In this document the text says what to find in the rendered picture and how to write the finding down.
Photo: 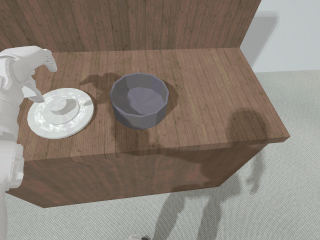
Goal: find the left robot upper arm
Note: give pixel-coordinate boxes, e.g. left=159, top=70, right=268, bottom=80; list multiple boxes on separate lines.
left=0, top=140, right=25, bottom=240

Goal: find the lid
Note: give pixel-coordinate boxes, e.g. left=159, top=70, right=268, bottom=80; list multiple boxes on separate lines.
left=27, top=88, right=94, bottom=139

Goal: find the table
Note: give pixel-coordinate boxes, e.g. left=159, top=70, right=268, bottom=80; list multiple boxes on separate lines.
left=0, top=0, right=290, bottom=208

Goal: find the robot left forearm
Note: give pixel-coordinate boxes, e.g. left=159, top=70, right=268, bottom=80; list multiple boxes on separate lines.
left=0, top=53, right=31, bottom=142

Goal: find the pot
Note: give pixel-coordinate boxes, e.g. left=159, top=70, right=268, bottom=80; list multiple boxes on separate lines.
left=109, top=72, right=169, bottom=130

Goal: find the knob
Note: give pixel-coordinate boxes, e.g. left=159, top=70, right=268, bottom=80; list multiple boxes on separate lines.
left=48, top=97, right=69, bottom=115

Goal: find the left robot hand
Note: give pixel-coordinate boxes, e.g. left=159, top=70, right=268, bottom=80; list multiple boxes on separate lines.
left=0, top=46, right=58, bottom=103

